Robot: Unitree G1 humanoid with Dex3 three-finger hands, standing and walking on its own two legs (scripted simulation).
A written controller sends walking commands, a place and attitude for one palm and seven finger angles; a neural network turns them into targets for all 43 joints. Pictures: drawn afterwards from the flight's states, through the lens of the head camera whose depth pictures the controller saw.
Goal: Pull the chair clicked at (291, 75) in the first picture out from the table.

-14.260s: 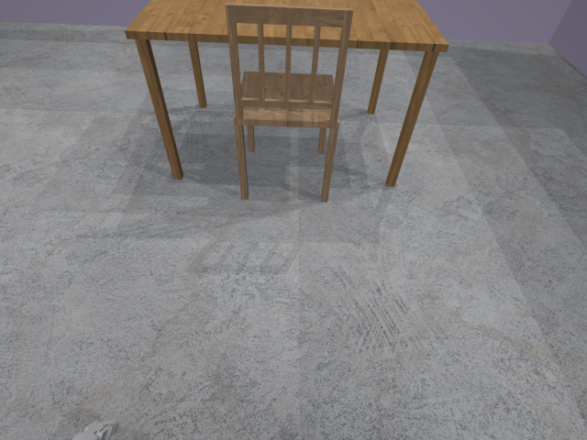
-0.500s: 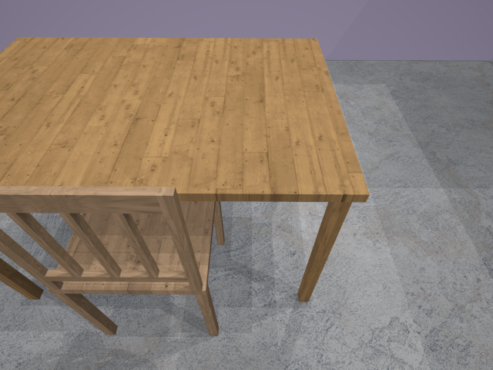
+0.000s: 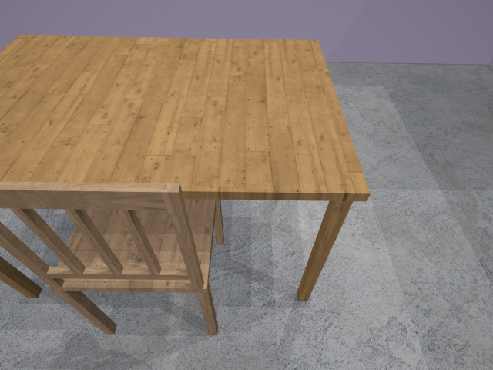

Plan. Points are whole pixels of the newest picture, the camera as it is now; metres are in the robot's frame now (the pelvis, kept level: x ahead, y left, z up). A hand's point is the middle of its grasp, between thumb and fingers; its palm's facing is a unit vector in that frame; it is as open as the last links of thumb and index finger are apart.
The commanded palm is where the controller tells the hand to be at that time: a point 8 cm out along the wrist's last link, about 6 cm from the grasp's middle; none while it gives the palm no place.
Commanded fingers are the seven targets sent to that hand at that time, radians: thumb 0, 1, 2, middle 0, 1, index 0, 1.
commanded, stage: shuffle to correct the standing spot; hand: left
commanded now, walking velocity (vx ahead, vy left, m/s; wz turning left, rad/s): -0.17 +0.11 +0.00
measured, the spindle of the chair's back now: (98, 243) +0.37 +0.35 -0.10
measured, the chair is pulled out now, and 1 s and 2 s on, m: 0.00 0.00 0.00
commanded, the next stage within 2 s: come to a stop and stand still in 0.18 s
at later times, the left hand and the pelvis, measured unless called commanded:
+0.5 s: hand out of the picture -0.01 +0.21 -0.18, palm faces +0.04 -0.97 -0.22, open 7.4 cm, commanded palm none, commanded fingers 0.00 0.90 0.90 -0.20 -0.30 -0.20 -0.30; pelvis -0.05 +0.03 -0.01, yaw +1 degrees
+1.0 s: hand out of the picture -0.02 +0.18 -0.19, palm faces +0.03 -0.98 -0.18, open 7.3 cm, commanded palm none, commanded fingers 0.00 0.90 0.90 -0.20 -0.30 -0.20 -0.30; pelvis -0.01 +0.02 -0.01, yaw +0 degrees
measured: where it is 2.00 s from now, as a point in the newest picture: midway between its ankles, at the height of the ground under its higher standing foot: outside the picture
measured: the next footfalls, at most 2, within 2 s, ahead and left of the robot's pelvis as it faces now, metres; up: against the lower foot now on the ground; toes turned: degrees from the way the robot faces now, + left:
right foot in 0.60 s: -0.03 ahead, -0.08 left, +0.00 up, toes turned -1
